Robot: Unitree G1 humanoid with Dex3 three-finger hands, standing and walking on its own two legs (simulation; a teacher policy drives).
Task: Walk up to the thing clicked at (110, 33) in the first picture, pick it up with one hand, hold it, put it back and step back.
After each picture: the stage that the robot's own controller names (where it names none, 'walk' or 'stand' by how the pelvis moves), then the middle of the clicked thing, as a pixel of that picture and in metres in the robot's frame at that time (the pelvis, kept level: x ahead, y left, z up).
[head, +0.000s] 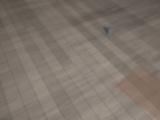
stand; (109, 30) +1.72 -0.41 -0.72
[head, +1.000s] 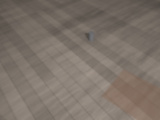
walk; (91, 36) +1.63 -0.02 -0.70
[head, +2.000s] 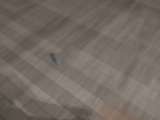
walk; (58, 59) +1.07 +0.27 -0.71
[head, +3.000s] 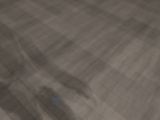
walk; (55, 100) +0.63 +0.21 -0.70
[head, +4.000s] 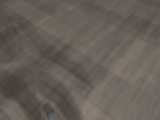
stand; (53, 119) +0.43 +0.20 -0.69
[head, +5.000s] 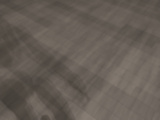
stand; out of the picture +0.40 +0.21 -0.72
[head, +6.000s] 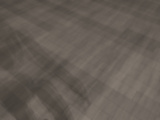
stand; out of the picture +0.40 +0.21 -0.73
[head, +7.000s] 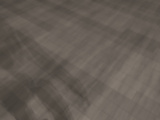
stand; out of the picture +0.40 +0.21 -0.73
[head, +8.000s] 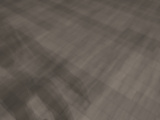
stand; out of the picture +0.39 +0.21 -0.73
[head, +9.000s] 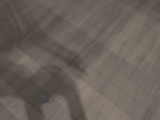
go down; (43, 99) +0.43 +0.21 -0.59
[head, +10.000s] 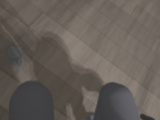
go down; (16, 56) +0.46 +0.27 -0.30
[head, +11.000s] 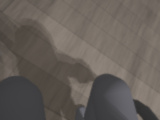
close in; out of the picture +0.44 +0.30 -0.26
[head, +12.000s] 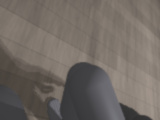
close; out of the picture +0.43 +0.32 -0.22
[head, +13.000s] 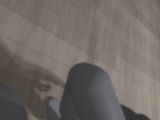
close; out of the picture +0.41 +0.32 -0.22
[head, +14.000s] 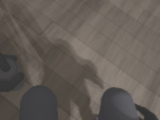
lift; (10, 75) +0.34 +0.25 -0.08
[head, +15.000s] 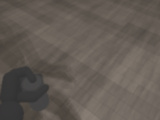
hold; (36, 93) +0.32 +0.16 +0.03
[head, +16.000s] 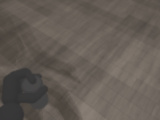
hold; (36, 92) +0.33 +0.17 -0.01
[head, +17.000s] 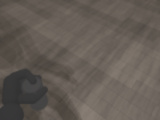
hold; (35, 94) +0.33 +0.17 -0.01
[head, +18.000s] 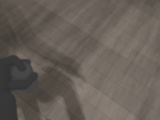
crouch; (26, 78) +0.38 +0.19 -0.07
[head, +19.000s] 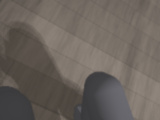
lower; out of the picture +0.47 +0.29 -0.13
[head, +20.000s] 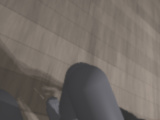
lower; out of the picture +0.41 +0.33 -0.23
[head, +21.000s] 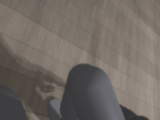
lower; out of the picture +0.41 +0.33 -0.23
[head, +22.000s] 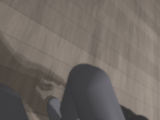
lower; out of the picture +0.40 +0.33 -0.23
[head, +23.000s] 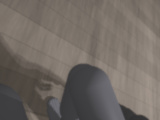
lower; out of the picture +0.40 +0.33 -0.23
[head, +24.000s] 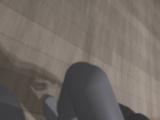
open; out of the picture +0.40 +0.32 -0.22
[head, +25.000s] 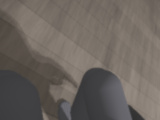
stand; out of the picture +0.40 +0.31 -0.24
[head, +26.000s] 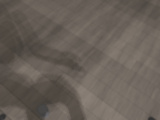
stand; (43, 111) +0.40 +0.21 -0.59
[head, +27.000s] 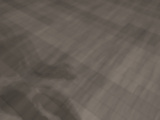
stand; out of the picture +0.40 +0.21 -0.67
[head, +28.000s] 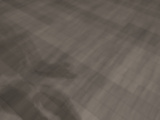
stand; out of the picture +0.39 +0.21 -0.67
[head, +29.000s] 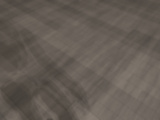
stand; out of the picture +0.40 +0.19 -0.72
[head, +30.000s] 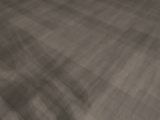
stand; out of the picture +0.39 +0.20 -0.72
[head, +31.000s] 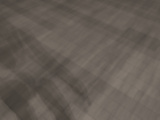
stand; out of the picture +0.37 +0.21 -0.73
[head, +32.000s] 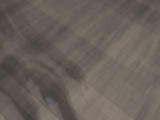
walk; (50, 101) +0.48 +0.18 -0.71
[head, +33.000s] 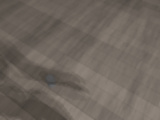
walk; (50, 81) +0.70 +0.26 -0.69
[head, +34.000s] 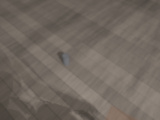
stand; (65, 59) +1.00 +0.19 -0.69
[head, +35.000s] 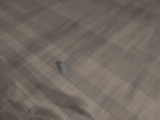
stand; (63, 68) +0.98 +0.18 -0.72
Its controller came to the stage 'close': yes
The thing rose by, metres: 0.70
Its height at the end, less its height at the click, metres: +0.00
